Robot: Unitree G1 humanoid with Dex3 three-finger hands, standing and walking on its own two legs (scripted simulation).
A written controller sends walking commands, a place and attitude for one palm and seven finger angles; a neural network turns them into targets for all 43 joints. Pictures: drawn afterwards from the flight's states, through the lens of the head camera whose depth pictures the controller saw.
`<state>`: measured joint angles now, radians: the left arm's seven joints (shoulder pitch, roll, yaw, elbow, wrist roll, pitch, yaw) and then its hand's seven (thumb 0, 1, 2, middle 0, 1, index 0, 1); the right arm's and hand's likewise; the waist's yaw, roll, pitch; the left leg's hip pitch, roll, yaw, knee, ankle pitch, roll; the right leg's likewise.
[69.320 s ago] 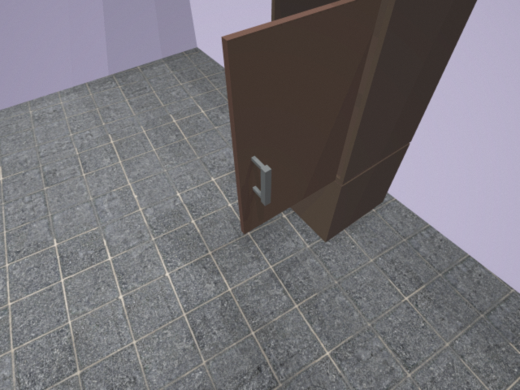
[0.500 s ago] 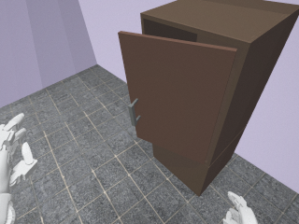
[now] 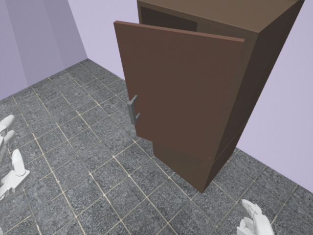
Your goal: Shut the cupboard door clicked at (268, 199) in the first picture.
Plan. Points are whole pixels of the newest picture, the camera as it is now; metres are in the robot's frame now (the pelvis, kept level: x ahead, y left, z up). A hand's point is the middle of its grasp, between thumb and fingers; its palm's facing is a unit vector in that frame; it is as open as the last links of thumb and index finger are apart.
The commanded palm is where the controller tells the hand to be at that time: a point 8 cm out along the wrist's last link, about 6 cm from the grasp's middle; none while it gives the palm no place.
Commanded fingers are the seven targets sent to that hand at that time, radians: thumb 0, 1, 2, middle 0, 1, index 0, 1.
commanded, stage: step back with the hand held close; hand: left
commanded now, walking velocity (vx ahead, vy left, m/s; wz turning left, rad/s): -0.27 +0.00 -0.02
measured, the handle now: (134, 110) +0.62 +0.14 -0.10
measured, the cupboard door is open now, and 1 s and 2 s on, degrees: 18 18 18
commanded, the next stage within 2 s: stop stepping back and stand still in 1.32 s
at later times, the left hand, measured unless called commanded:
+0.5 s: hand out of the picture +0.13 +0.27 +0.16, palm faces +0.46 -0.75 -0.47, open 7.4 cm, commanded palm +0.07 +0.30 +0.18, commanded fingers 0.00 0.90 0.90 -0.20 -0.30 -0.20 -0.30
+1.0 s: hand out of the picture +0.08 +0.26 +0.17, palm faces +0.44 -0.78 -0.45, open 7.4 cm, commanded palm +0.01 +0.31 +0.18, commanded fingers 0.00 0.90 0.90 -0.20 -0.30 -0.20 -0.30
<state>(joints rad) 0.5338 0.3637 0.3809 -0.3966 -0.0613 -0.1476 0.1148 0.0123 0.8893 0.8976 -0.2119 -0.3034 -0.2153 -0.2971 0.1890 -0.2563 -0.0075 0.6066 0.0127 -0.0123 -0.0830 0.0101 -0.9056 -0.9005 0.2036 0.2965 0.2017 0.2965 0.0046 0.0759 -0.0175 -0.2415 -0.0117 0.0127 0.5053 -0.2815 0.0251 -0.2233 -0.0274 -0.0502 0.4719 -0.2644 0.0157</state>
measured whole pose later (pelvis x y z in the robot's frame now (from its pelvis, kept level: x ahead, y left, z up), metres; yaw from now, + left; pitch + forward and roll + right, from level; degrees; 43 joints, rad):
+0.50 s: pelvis -0.07 +0.00 -0.01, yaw +0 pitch +1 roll -1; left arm 0.53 0.39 0.44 -0.46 -0.03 -0.22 0.15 0.01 0.89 0.90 -0.21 -0.30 -0.22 -0.30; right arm 0.23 -0.23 0.01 0.58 0.01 -0.04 -0.09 0.01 -0.90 -0.90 0.21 0.30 0.20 0.30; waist 0.00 0.03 -0.02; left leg -0.40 0.00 0.01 0.63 -0.25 0.04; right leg -0.37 -0.02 -0.06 0.57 -0.21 0.01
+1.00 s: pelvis -0.12 +0.00 -0.01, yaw +3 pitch +1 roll -2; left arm 0.54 0.43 0.41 -0.52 -0.03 -0.26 0.16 0.01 0.88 0.90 -0.22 -0.30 -0.22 -0.30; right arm 0.19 -0.23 -0.01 0.63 0.00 -0.06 -0.07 0.01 -0.90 -0.90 0.20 0.30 0.20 0.30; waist -0.01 0.00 -0.02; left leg -0.50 -0.01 -0.02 0.65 -0.31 0.01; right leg -0.39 0.02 0.01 0.55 -0.19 0.01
